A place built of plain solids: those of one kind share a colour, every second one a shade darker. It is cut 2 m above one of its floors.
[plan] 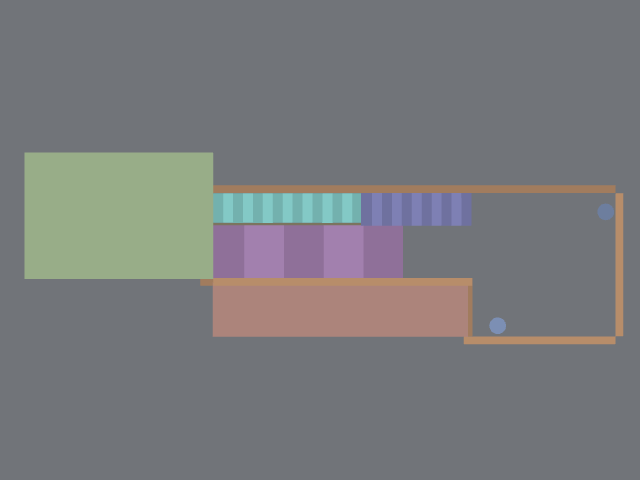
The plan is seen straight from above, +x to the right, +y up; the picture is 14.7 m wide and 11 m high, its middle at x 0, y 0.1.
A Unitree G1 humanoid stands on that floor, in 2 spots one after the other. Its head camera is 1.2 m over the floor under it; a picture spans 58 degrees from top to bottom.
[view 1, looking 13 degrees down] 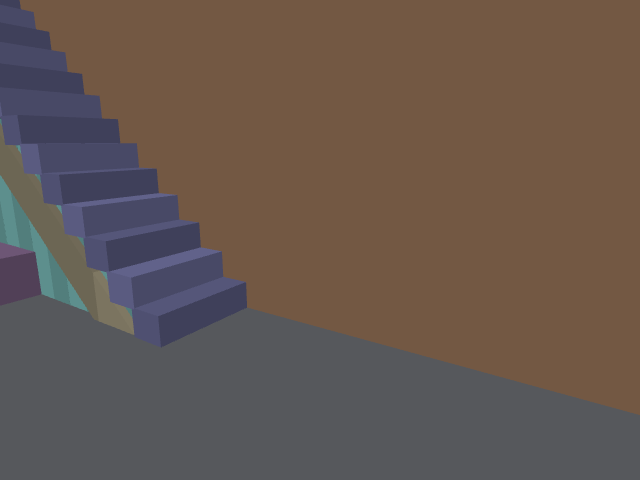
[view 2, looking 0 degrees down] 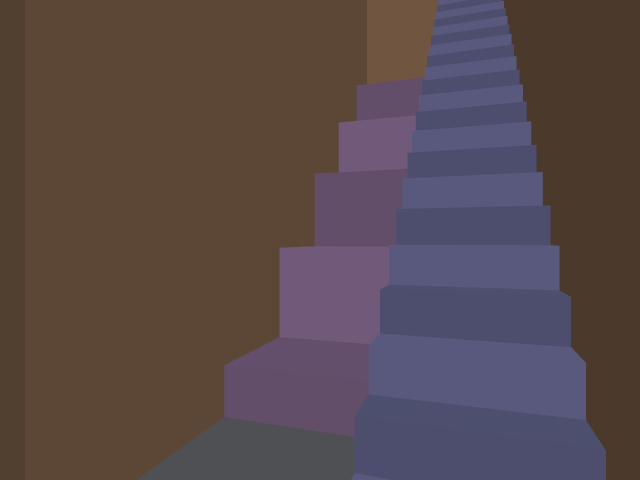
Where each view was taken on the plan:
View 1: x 5.55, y -1.04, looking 123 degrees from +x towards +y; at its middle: wall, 2.71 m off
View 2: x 4.47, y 0.80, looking -161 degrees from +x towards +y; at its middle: mass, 4.64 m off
